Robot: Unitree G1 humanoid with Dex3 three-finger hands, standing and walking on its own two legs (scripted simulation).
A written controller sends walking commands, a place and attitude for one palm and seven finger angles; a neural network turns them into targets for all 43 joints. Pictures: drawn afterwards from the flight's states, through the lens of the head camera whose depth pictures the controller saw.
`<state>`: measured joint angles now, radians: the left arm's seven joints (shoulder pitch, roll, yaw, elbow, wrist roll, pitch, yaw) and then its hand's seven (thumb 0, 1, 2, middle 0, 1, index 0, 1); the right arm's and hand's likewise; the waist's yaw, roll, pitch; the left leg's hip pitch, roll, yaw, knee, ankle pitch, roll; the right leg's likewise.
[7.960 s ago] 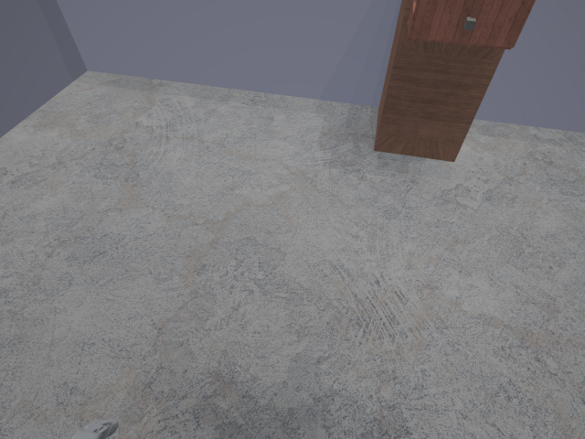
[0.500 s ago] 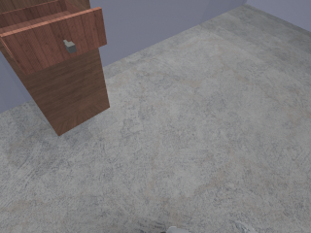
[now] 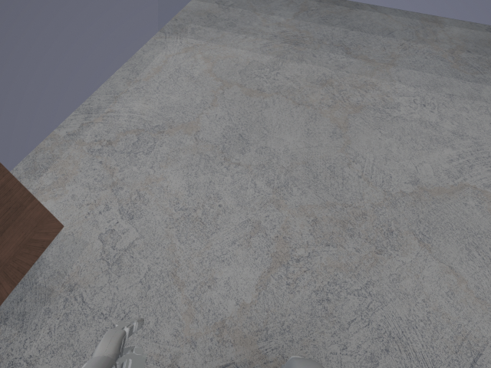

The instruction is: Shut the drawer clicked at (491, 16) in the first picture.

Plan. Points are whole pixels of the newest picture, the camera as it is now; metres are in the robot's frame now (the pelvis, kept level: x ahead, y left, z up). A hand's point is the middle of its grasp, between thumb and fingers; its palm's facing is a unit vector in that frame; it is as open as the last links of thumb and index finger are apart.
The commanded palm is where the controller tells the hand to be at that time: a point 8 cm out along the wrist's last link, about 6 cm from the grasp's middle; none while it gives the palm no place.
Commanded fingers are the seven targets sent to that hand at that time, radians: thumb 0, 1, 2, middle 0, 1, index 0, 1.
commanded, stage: walk to a spot facing it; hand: left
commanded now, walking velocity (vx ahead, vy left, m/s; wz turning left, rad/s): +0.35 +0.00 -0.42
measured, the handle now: out of the picture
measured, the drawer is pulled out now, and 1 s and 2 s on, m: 0.16 0.16 0.16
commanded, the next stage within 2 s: turn to face it in 0.86 s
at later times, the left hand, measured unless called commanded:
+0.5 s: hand (139, 349) +0.18 +0.20 -0.19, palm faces -0.09 -0.98 -0.19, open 7.4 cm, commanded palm none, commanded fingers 0.00 0.90 0.90 -0.20 -0.30 -0.20 -0.30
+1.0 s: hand (225, 173) +0.59 +0.04 -0.17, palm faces -0.47 -0.86 -0.21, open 7.4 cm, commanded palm none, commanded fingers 0.00 0.90 0.90 -0.20 -0.30 -0.20 -0.30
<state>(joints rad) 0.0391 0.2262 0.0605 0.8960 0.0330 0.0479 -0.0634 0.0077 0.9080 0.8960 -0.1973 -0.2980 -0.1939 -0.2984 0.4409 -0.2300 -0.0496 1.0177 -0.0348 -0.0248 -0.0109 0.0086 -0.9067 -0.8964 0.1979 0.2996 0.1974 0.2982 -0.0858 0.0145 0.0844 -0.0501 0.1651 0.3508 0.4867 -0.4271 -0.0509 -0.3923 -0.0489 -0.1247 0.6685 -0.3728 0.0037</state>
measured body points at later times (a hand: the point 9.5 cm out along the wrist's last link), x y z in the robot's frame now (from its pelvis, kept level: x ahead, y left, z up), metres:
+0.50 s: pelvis +0.20 +0.01 -0.01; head +0.23 +0.03 +0.43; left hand +0.19 +0.25 -0.18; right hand +0.29 -0.25 -0.13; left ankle +0.30 +0.09 -0.73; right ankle +0.05 -0.11 -0.71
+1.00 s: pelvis +0.39 -0.07 -0.02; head +0.43 -0.10 +0.43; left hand +0.62 +0.08 -0.15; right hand +0.21 -0.23 -0.16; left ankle +0.30 +0.09 -0.72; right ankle +0.45 -0.19 -0.74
